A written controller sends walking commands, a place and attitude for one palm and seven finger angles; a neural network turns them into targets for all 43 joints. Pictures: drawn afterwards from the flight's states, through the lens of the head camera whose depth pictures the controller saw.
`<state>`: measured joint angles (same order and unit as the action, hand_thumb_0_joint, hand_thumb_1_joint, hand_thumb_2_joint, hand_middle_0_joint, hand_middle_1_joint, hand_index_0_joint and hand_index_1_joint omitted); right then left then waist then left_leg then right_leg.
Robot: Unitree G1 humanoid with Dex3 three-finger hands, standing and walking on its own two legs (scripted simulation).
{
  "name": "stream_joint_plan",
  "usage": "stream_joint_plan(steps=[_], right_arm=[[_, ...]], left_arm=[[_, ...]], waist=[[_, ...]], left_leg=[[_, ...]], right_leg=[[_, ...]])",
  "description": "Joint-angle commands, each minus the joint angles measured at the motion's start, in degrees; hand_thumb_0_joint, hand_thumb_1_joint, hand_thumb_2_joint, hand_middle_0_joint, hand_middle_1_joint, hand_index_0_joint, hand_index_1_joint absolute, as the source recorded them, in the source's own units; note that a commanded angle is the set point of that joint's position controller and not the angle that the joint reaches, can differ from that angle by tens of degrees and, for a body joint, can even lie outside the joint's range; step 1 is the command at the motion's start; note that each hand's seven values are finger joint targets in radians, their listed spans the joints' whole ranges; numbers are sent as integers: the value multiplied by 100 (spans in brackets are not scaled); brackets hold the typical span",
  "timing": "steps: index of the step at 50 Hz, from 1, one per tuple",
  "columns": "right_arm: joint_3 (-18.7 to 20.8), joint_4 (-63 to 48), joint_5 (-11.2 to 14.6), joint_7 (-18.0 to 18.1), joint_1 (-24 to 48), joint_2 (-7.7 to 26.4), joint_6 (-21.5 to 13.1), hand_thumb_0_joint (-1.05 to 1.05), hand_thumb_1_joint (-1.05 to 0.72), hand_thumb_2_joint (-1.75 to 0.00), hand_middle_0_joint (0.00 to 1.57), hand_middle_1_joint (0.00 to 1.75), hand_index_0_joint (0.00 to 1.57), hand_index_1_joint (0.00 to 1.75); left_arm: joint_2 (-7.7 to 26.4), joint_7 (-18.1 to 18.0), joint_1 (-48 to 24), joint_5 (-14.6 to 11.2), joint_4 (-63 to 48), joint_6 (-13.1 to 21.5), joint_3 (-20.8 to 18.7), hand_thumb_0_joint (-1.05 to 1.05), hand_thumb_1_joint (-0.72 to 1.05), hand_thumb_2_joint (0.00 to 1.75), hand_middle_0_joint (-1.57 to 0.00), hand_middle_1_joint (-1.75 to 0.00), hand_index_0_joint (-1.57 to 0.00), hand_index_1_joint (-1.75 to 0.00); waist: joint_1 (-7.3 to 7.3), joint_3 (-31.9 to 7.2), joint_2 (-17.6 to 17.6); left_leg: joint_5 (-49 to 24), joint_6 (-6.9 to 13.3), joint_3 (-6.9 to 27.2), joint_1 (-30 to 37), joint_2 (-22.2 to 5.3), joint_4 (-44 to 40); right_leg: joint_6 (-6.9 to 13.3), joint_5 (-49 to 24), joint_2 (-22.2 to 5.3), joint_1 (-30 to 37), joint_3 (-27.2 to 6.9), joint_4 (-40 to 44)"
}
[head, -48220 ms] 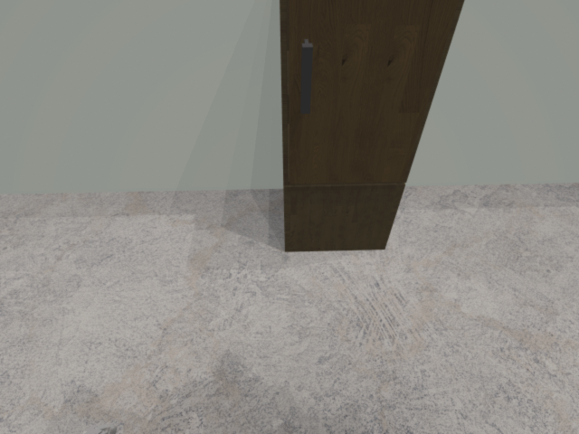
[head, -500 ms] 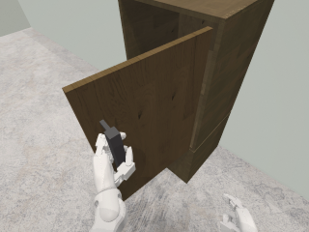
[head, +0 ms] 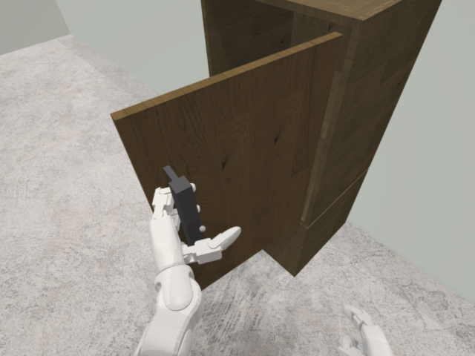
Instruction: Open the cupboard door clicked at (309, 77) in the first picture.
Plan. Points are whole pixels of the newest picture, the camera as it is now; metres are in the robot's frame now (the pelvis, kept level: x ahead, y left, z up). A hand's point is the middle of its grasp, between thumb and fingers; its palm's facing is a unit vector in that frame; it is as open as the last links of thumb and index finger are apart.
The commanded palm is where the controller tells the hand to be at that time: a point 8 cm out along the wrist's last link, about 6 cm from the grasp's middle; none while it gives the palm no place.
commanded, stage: open thumb and fingers to let go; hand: left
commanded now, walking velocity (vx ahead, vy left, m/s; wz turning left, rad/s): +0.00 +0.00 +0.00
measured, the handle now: (184, 211) +0.33 +0.12 +0.08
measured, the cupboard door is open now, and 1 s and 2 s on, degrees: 81 84 83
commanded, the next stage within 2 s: slide the hand sideways off the handle in 0.38 s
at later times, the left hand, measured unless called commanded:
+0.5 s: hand (202, 232) +0.29 +0.08 +0.09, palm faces +0.35 -0.94 -0.01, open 14.6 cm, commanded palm +0.25 +0.12 +0.08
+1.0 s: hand (197, 254) +0.25 +0.08 +0.09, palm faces -0.09 -1.00 +0.00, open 16.1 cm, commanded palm +0.21 +0.15 +0.08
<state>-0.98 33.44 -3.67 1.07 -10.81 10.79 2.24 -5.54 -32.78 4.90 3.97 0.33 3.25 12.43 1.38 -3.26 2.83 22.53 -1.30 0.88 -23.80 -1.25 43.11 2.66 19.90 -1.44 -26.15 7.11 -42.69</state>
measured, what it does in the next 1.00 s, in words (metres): stands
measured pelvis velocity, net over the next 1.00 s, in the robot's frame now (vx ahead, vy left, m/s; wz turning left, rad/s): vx -0.01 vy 0.03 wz -0.04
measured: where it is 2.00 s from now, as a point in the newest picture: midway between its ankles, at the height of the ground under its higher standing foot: outside the picture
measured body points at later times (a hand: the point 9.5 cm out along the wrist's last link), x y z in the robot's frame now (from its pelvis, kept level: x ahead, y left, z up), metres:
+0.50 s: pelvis -0.01 +0.01 +0.00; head -0.01 +0.00 +0.45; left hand +0.26 +0.13 +0.09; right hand +0.18 -0.19 -0.09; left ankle +0.00 +0.14 -0.71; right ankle +0.03 -0.09 -0.71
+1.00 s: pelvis -0.01 +0.03 +0.00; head +0.01 +0.01 +0.45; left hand +0.25 +0.14 +0.09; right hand +0.16 -0.19 -0.09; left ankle +0.00 +0.14 -0.71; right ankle +0.03 -0.09 -0.71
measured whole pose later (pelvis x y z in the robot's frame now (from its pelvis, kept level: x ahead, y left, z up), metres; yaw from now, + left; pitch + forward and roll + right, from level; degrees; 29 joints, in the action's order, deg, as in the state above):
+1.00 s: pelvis -0.01 +0.03 +0.00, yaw -2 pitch +3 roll +0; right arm -3.2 28.8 -0.2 0.6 -14.7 11.7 -5.5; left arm 2.6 -4.6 12.0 -2.4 -7.1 6.4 11.6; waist 1.1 -2.7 2.0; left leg 23.3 0.8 -2.3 -25.0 -0.2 44.9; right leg 0.7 19.5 -2.4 -28.5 3.8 -44.6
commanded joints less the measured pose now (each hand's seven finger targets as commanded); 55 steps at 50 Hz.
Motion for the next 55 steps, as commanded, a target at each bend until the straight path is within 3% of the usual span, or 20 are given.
stream_joint_plan(steps=[1, 14, 18, 24, 25, 26, 27, 29, 31, 33, 35, 37, 39, 42, 44, 45, 46, 49, 52, 55], right_arm=[[148, -969, 11, 60, 762, 425, -347, 0, -90, -90, 20, 30, 20, 30], [153, -921, 5, 47, 800, 429, -393, 0, -90, -90, 20, 30, 20, 30], [131, -901, 5, 41, 889, 407, -360, 0, -90, -90, 20, 30, 20, 30], [132, -870, 15, -5, 861, 411, -317, 0, -90, -90, 20, 30, 20, 30], [99, -687, 45, -33, 433, 596, -320, 0, -90, -90, 20, 30, 20, 30], [137, -907, 105, 24, 373, 594, -364, 0, -90, -90, 20, 30, 20, 30], [113, -968, 129, 78, 373, 597, -415, 0, -90, -90, 20, 30, 20, 30], [65, -1065, 261, 126, 294, 615, -581, 0, -90, -90, 20, 30, 20, 30], [-1, -1162, 385, 177, 354, 597, -774, 0, -90, -90, 20, 30, 20, 30], [-20, -1221, 451, 186, 426, 608, -934, 0, -90, -90, 20, 30, 20, 30], [-14, -1252, 460, 133, 420, 623, -1068, 0, -90, -90, 20, 30, 20, 30], [2, -1270, 446, 78, 368, 637, -1133, 0, -90, -90, 20, 30, 20, 30], [19, -1296, 425, 21, 325, 655, -1168, 0, -90, -90, 20, 30, 20, 30], [12, -1356, 398, -9, 307, 650, -1167, 0, -90, -90, 20, 30, 20, 30], [26, -1385, 372, -10, 286, 669, -1148, 0, -90, -90, 20, 30, 20, 30], [1, -1439, 366, -17, 304, 638, -1147, 0, -90, -90, 20, 30, 20, 30], [12, -1433, 366, -15, 248, 644, -1136, 0, -90, -90, 20, 30, 20, 30], [15, -1517, 355, 1, 270, 645, -1083, 0, -90, -90, 20, 30, 20, 30], [16, -1601, 356, -5, 224, 622, -1061, 0, -90, -90, 20, 30, 20, 30], [36, -1635, 345, 10, 151, 648, -1076, 0, -90, -90, 20, 30, 20, 30]], left_arm=[[-357, 13, -1243, 91, -1173, 417, 87, 0, -50, 30, -29, -115, -29, -115], [-243, -139, -1494, 112, -979, 547, -70, 0, -50, 30, -18, -50, -18, -50], [-405, -196, -1742, 97, -847, 494, 8, 0, -50, 30, -15, -30, -15, -30], [-593, -239, -1876, 166, -768, 422, 201, 0, -50, 30, -15, -30, -15, -30], [-141, 970, -1750, 654, -749, 662, 1306, 0, -50, 30, -15, -30, -15, -30], [305, 1612, -2067, 423, -1157, 925, 839, 0, -50, 30, -15, -30, -15, -30], [467, 2104, -2211, 329, -1357, 1081, 854, 0, -50, 30, -15, -30, -15, -30], [401, 2995, -2198, -55, -1300, 1173, 1030, 0, -50, 30, -15, -30, -15, -30], [358, 3383, -2127, -655, -1279, 1084, 727, 0, -50, 30, -15, -30, -15, -30], [245, 3354, -1872, -968, -1218, 941, 493, 0, -50, 30, -15, -30, -15, -30], [297, 3165, -1453, -1035, -1275, 851, 303, 0, -50, 30, -15, -30, -15, -30], [317, 2964, -1253, -933, -1400, 794, 262, 0, -50, 30, -15, -30, -15, -30], [495, 2822, -845, -806, -1483, 752, 134, 0, -50, 30, -15, -30, -15, -30], [577, 2725, -780, -647, -1727, 738, 129, 0, -50, 30, -15, -30, -15, -30], [828, 2690, -426, -575, -1845, 728, -90, 0, -50, 30, -15, -30, -15, -30], [734, 2709, -284, -589, -1937, 711, -20, 0, -50, 30, -15, -30, -15, -30], [865, 2711, -115, -605, -1962, 710, -186, 0, -50, 30, -15, -30, -15, -30], [1065, 2762, 404, -659, -2207, 681, -468, 0, -50, 30, -15, -30, -15, -30], [992, 2804, 787, -722, -2488, 678, -458, 0, -50, 30, -15, -30, -15, -30], [1180, 2833, 1171, -777, -2691, 753, -651, 0, -50, 30, -15, -30, -15, -30]], waist=[[-27, -1119, -783], [-8, -874, -690], [-55, -802, -718], [-74, -944, -641], [-511, -622, -1017], [-389, -1013, -754], [-324, -1208, -459], [-408, -1091, -183], [-332, -1017, -249], [-257, -845, -492], [-133, -866, -508], [-118, -862, -675], [-19, -863, -578], [-60, -772, -566], [34, -866, -504], [43, -817, -463], [48, -842, -601], [157, -845, -500], [97, -771, -480], [66, -748, -538]], left_leg=[[-977, 214, -41, 74, 231, -516], [-680, 208, -60, 91, 233, -614], [-604, 212, -56, 137, 223, -628], [-725, 176, 20, 173, 171, -668], [-849, 265, 34, 279, 141, -643], [-922, 303, 10, 249, 156, -618], [-960, 313, 1, 350, 173, -603], [-866, 298, 52, 434, 162, -607], [-561, 250, 153, 311, 156, -684], [-308, 207, 220, 189, 147, -771], [-248, 175, 229, 127, 138, -827], [-339, 174, 227, 98, 119, -819], [-423, 161, 186, 42, 113, -818], [-374, 169, 147, -14, 103, -788], [-493, 174, 104, -39, 115, -752], [-517, 175, 80, -61, 118, -756], [-561, 178, 58, -80, 116, -730], [-691, 176, -15, -176, 140, -703], [-825, 174, -68, -174, 134, -633], [-891, 198, -80, -252, 145, -525]], right_leg=[[-104, -700, -75, 840, -585, 976], [-79, -39, -65, 709, -606, 1196], [-88, 66, -40, 575, -547, 1177], [-55, -225, 31, 508, -368, 885], [-63, -719, 15, 326, -529, 785], [-46, -958, 2, 456, -497, 652], [-31, -1070, -10, 547, -528, 574], [-10, -996, 7, 426, -499, 539], [-27, -627, 55, 394, -417, 581], [-60, -270, 86, 309, -328, 636], [-73, -153, 83, 321, -286, 598], [-86, -212, 88, 313, -267, 556], [-75, -256, 82, 370, -294, 525], [-79, -211, 73, 285, -311, 495], [-56, -289, 80, 389, -347, 477], [-61, -334, 67, 405, -338, 463], [-68, -406, 71, 458, -358, 483], [-52, -578, 75, 623, -387, 461], [-80, -823, 84, 588, -370, 416], [-99, -972, 91, 587, -417, 394]])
